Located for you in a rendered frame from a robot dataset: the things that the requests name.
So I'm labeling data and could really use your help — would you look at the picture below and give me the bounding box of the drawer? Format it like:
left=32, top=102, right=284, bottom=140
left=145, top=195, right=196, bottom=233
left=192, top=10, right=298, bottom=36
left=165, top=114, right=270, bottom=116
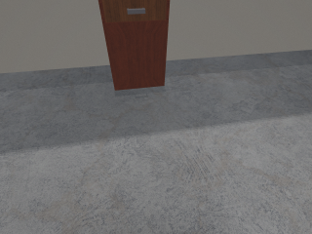
left=101, top=0, right=167, bottom=22

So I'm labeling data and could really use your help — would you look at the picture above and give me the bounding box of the cabinet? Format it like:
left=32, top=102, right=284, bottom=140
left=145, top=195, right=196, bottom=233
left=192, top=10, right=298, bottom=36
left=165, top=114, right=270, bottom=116
left=98, top=0, right=171, bottom=91

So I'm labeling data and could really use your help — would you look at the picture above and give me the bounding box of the handle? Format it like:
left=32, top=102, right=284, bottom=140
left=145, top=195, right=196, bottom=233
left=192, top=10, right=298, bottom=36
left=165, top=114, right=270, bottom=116
left=127, top=8, right=146, bottom=15

